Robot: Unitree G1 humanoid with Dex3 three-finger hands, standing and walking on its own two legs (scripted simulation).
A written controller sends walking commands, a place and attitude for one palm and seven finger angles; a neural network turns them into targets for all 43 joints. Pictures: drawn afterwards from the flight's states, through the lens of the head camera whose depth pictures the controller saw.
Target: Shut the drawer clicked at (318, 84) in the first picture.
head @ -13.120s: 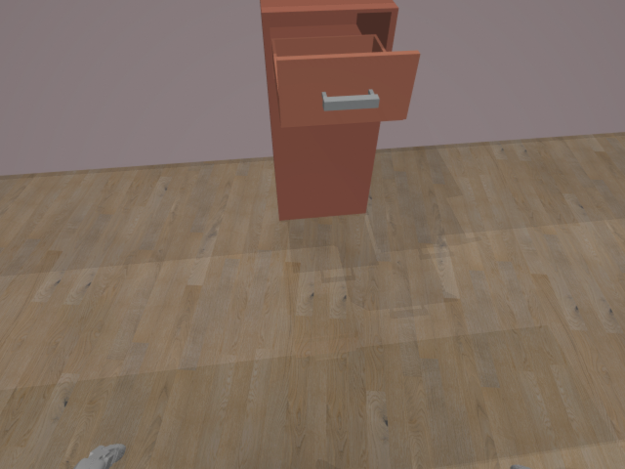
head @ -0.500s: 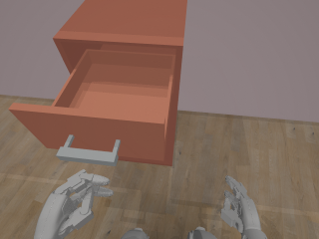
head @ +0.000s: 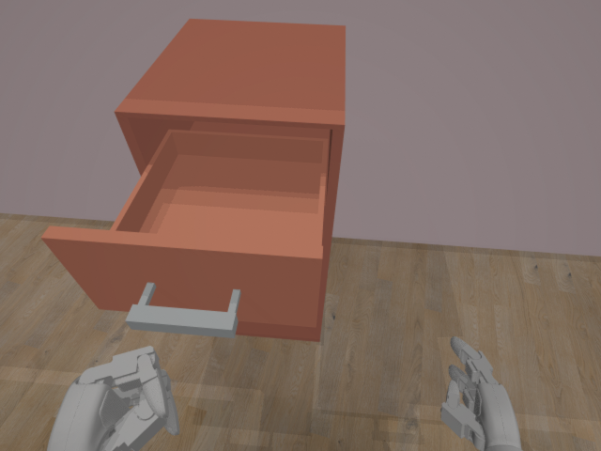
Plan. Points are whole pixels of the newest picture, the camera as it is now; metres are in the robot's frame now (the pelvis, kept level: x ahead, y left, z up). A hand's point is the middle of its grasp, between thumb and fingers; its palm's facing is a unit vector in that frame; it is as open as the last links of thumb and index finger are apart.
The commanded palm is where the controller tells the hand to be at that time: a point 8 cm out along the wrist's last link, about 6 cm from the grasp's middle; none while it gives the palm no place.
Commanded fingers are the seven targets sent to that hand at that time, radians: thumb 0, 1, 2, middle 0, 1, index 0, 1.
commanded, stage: raise the hand and make a fist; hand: left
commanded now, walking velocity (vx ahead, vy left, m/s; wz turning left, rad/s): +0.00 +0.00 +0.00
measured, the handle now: (188, 306) +0.29 +0.18 +0.04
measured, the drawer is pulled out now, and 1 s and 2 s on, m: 0.28 0.28 0.28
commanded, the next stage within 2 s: bring the fist close to the handle in 0.72 s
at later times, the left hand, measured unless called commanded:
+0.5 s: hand (158, 426) +0.13 +0.14 +0.14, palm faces +0.02 -1.00 -0.07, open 3.3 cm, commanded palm +0.07 +0.19 +0.14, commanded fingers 0.00 0.90 0.90 -1.40 -1.60 -1.40 -1.60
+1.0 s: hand (161, 435) +0.13 +0.14 +0.12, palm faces +0.05 -1.00 -0.07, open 3.3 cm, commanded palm +0.08 +0.19 +0.12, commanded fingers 0.00 0.90 0.90 -1.40 -1.60 -1.40 -1.60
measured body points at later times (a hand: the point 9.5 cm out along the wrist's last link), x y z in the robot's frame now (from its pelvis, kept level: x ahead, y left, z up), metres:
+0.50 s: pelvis +0.01 +0.00 +0.01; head +0.00 +0.00 +0.46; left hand +0.12 +0.19 +0.14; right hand +0.21 -0.20 -0.03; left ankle -0.02 +0.09 -0.69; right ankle +0.03 -0.12 -0.69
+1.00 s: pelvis +0.00 -0.01 +0.01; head +0.00 -0.03 +0.46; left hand +0.12 +0.19 +0.12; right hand +0.20 -0.23 -0.03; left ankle -0.02 +0.09 -0.69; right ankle +0.03 -0.12 -0.69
